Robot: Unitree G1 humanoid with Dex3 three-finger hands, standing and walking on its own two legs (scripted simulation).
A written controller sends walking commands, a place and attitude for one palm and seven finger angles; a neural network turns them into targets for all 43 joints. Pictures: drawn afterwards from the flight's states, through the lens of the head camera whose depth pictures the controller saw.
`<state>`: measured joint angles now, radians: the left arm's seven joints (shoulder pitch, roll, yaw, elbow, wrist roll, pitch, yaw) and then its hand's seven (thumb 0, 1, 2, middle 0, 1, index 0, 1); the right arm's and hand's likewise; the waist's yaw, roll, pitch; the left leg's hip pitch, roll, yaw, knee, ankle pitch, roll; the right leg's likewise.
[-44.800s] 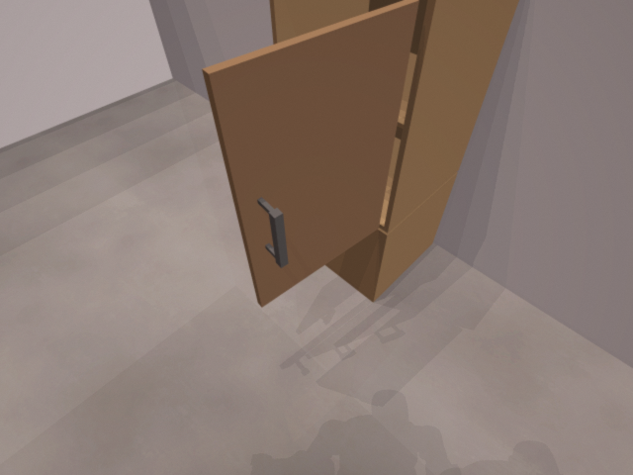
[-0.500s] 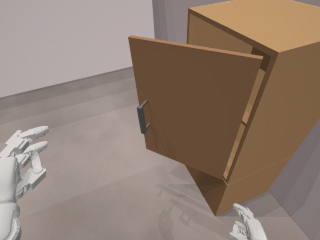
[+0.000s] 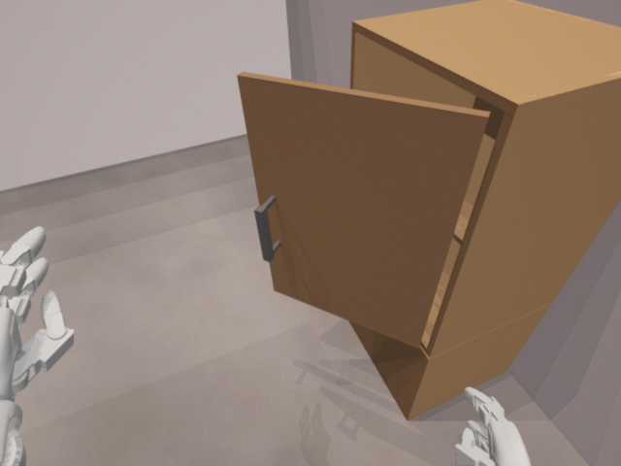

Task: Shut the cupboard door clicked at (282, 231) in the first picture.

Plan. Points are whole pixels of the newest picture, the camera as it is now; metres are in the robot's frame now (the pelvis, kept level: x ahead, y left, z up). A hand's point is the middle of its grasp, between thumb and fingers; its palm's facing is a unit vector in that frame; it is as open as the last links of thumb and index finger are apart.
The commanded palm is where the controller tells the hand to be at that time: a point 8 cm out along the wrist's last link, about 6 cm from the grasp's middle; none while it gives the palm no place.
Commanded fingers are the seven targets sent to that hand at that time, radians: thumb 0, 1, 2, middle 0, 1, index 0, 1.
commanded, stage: step back with the hand held close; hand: left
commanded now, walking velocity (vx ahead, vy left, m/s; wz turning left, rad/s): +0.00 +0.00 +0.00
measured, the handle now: (269, 229) +0.61 +0.17 -0.08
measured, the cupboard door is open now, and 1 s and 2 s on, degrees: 40 40 40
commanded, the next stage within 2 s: stop stepping back and stand still in 1.50 s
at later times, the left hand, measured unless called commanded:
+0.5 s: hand (31, 346) +0.17 +0.30 +0.16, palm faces +0.38 -0.77 -0.51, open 7.4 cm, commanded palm +0.11 +0.33 +0.17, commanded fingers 0.00 0.90 0.90 -0.20 -0.30 -0.20 -0.30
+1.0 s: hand out of the picture +0.09 +0.29 +0.16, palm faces +0.49 -0.76 -0.42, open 7.4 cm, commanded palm +0.03 +0.33 +0.17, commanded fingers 0.00 0.90 0.90 -0.20 -0.30 -0.20 -0.30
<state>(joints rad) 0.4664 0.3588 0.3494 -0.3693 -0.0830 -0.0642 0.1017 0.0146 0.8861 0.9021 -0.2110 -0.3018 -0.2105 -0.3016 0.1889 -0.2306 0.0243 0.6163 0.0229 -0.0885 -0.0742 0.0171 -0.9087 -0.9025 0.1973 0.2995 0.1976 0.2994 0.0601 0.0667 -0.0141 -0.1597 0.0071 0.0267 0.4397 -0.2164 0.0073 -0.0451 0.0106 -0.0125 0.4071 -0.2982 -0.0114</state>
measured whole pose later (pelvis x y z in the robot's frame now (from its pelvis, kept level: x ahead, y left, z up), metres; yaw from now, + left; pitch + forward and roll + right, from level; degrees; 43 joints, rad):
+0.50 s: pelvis -0.03 +0.03 -0.01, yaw -1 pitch +1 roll -1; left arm 0.55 0.45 0.42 -0.45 -0.08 -0.14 0.13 0.01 0.89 0.90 -0.21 -0.30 -0.21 -0.30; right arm 0.17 -0.24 0.00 0.54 0.03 0.05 -0.09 0.02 -0.91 -0.90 0.20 0.30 0.20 0.30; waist 0.01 0.04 -0.01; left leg -0.34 -0.02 0.05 0.50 -0.19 0.05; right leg -0.23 -0.02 0.01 0.48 -0.27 0.03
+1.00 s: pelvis -0.10 +0.03 -0.02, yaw +2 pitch +0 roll -2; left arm 0.52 0.41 0.42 -0.51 -0.04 -0.25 0.17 0.01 0.88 0.90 -0.21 -0.30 -0.21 -0.30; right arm 0.22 -0.23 0.01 0.61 0.00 -0.05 -0.07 0.02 -0.91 -0.90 0.20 0.30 0.20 0.30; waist 0.01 0.01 0.00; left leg -0.50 0.00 0.02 0.66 -0.29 0.02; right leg -0.37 0.00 -0.02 0.60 -0.23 0.02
